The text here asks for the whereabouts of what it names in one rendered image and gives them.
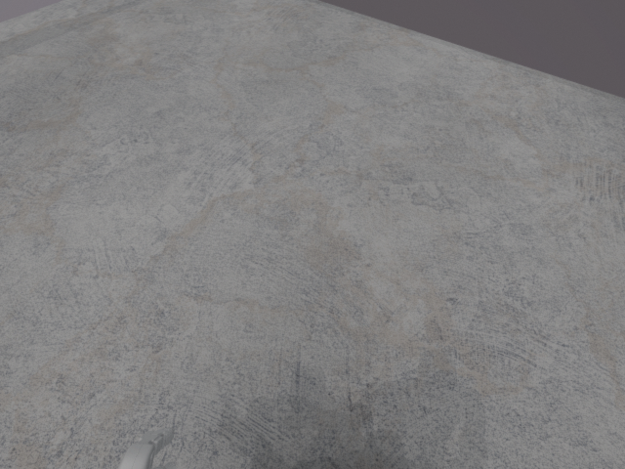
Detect robot left hand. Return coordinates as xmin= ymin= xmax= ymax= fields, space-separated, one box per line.
xmin=117 ymin=428 xmax=177 ymax=469

